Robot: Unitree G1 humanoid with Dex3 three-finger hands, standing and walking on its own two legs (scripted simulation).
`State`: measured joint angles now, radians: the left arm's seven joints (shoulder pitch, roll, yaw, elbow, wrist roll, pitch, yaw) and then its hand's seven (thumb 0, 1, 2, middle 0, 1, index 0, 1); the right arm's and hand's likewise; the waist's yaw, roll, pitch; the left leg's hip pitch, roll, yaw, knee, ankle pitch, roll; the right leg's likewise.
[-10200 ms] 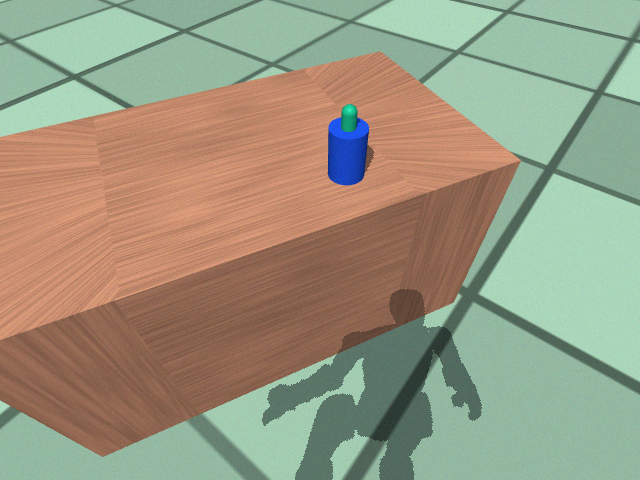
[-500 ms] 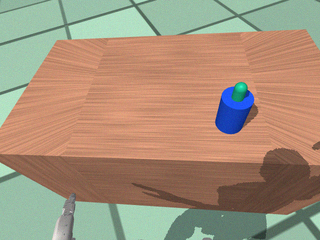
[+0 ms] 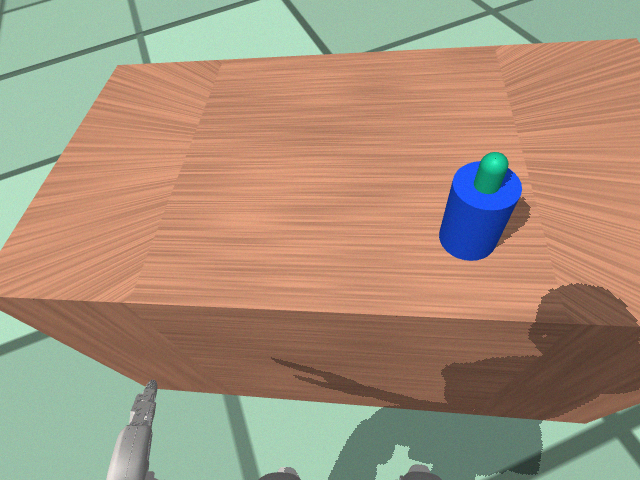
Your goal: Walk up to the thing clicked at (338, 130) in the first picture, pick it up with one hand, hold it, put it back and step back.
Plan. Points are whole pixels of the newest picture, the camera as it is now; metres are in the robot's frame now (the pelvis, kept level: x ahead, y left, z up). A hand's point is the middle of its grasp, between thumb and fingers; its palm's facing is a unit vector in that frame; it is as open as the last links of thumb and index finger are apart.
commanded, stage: go down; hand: right
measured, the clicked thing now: (480, 202) +0.49 -0.18 +0.01
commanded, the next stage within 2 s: approach in 0.50 s
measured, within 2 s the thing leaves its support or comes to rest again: neither
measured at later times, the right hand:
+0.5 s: hand out of the picture +0.40 -0.38 +0.12, palm faces +0.22 +0.98 +0.00, open 17.6 cm
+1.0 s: hand (599, 225) +0.42 -0.30 +0.04, palm faces +0.12 +0.99 +0.05, open 17.6 cm
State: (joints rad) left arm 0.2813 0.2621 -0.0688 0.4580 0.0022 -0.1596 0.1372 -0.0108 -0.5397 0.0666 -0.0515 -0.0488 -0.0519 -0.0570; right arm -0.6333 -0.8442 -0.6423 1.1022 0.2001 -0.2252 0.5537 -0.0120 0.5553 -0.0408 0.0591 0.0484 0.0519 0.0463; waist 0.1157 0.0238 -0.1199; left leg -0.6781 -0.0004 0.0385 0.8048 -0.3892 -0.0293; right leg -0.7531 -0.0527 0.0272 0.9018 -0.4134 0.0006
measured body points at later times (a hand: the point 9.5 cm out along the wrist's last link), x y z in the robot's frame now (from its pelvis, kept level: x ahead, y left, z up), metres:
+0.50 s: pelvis +0.00 +0.00 +0.00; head +0.08 -0.04 +0.44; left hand +0.15 +0.26 -0.05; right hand +0.38 -0.43 +0.12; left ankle +0.00 +0.15 -0.70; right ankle +0.01 -0.11 -0.70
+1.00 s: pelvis -0.01 +0.00 -0.02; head +0.09 -0.04 +0.42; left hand +0.15 +0.26 -0.05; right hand +0.41 -0.35 +0.04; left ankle +0.00 +0.15 -0.70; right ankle +0.01 -0.11 -0.70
